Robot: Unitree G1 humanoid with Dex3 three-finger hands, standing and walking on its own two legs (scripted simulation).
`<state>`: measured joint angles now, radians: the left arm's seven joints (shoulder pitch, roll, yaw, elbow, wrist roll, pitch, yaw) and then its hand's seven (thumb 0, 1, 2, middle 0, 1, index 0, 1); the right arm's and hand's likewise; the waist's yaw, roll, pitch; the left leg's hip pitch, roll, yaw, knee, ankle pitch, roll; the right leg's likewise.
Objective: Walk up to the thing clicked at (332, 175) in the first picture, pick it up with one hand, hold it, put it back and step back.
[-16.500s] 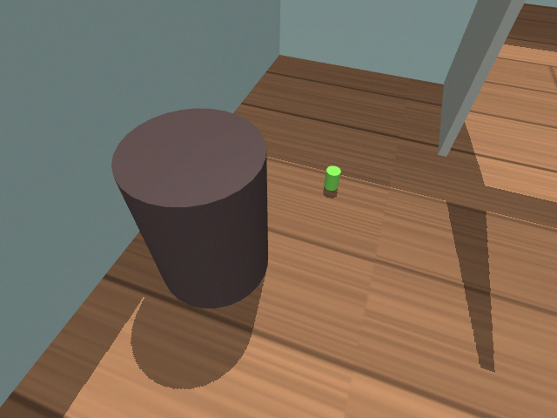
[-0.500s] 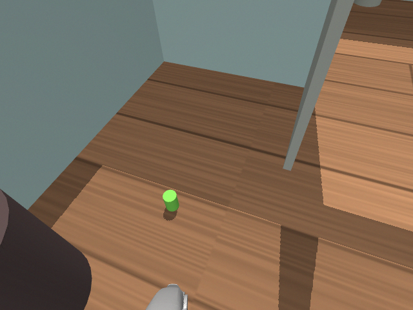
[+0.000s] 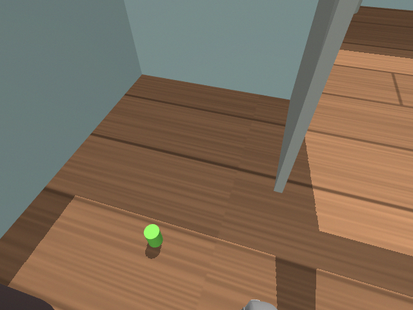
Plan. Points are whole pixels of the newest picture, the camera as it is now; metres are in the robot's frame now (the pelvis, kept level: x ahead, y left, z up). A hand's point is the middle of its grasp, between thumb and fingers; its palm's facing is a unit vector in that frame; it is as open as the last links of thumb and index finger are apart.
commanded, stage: walk up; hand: left
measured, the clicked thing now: (153, 236) +0.54 +0.28 -0.70
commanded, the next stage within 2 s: stand in 1.66 s
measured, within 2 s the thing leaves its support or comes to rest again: neither
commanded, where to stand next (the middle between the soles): +0.14 +0.04 m, yaw +0 degrees
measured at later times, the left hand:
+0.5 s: hand out of the picture +0.12 +0.30 -0.15, palm faces +0.01 -0.93 -0.38, open 7.4 cm
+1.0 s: hand (72, 307) +0.16 +0.29 -0.13, palm faces -0.01 -0.93 -0.37, open 7.4 cm
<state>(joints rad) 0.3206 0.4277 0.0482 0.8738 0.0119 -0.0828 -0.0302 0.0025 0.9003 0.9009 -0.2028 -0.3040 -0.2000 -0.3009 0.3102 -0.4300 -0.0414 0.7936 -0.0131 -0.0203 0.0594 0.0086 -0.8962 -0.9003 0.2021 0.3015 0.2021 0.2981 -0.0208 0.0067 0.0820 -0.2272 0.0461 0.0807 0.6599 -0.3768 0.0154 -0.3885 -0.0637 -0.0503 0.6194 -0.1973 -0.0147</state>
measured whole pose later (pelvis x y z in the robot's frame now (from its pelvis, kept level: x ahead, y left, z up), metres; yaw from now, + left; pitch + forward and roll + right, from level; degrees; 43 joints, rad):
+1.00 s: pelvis +0.08 +0.03 +0.02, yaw +0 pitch -3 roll +0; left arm 0.07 0.36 -0.01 1.16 0.00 -0.02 0.00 0.00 0.90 0.90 -0.20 -0.30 -0.20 -0.30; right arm 0.01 -0.37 -0.01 1.13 0.01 0.02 0.02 0.01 -0.90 -0.90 0.20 0.30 0.20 0.30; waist 0.02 0.02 0.07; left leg -0.18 0.04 0.03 0.41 -0.19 -0.03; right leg -0.17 -0.06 -0.01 0.40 -0.19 0.05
